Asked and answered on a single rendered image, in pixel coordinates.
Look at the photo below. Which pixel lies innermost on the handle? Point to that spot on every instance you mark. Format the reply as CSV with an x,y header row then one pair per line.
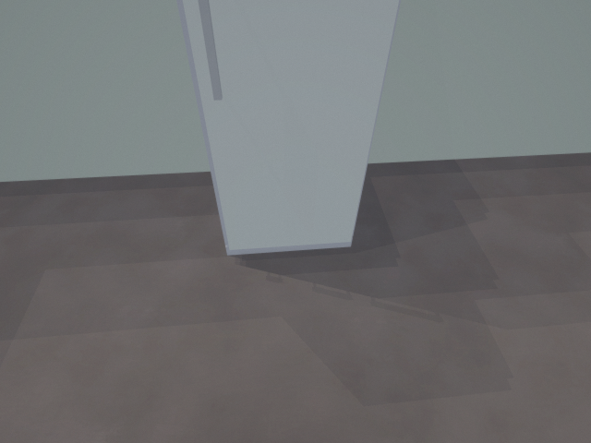
x,y
205,15

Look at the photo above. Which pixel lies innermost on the fridge door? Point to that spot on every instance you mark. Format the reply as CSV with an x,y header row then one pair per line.
x,y
301,83

